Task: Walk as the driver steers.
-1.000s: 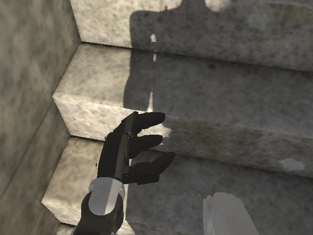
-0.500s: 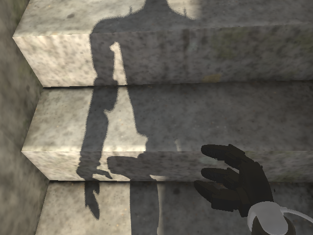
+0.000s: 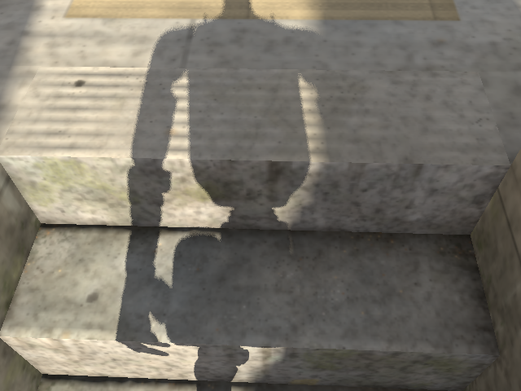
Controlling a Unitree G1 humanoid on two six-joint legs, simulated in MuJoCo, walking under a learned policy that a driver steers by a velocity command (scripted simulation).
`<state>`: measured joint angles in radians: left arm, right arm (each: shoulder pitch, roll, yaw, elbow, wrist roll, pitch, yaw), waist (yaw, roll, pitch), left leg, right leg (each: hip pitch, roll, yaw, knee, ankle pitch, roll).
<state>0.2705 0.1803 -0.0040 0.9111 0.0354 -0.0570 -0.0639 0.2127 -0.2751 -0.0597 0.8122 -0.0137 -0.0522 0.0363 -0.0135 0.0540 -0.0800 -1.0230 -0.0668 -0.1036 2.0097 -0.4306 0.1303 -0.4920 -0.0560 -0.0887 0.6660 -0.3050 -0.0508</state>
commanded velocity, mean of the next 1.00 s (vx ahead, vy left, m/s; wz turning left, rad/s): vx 0.06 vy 0.00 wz -0.14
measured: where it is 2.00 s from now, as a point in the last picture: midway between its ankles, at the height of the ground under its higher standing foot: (207, 234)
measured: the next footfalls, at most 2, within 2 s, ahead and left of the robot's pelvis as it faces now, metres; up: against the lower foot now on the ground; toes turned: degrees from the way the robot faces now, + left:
left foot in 0.24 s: +0.29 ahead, +0.16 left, +0.20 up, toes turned +14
right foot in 0.74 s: +0.27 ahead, -0.15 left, +0.20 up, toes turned -1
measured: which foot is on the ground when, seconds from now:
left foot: up 0.00-0.22, down 0.24-0.78, up 0.80-1.00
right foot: down 0.00-0.24, up 0.26-0.72, down 0.74-1.00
